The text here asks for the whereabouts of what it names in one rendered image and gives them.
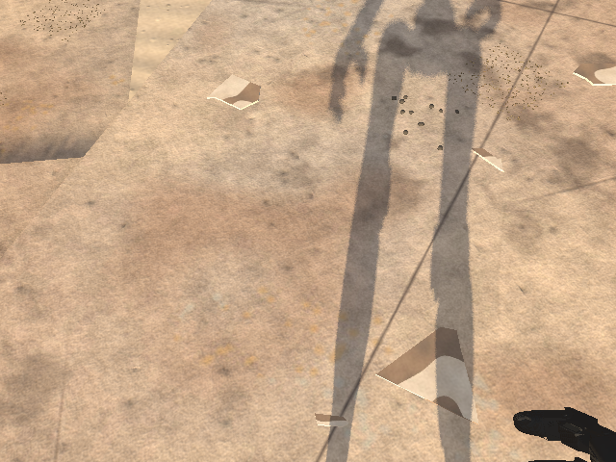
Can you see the robot right hand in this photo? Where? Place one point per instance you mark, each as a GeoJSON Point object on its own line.
{"type": "Point", "coordinates": [573, 428]}

